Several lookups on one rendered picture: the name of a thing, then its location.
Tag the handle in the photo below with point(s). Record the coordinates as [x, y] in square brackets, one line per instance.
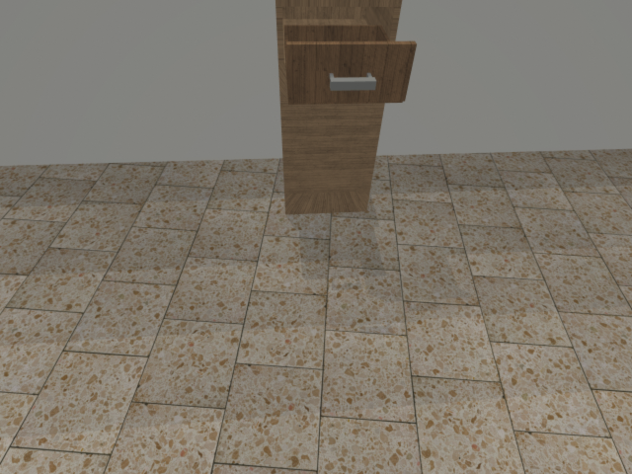
[352, 83]

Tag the drawer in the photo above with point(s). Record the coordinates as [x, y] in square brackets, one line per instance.
[312, 52]

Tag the cabinet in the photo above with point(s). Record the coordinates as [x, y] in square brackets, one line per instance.
[329, 150]

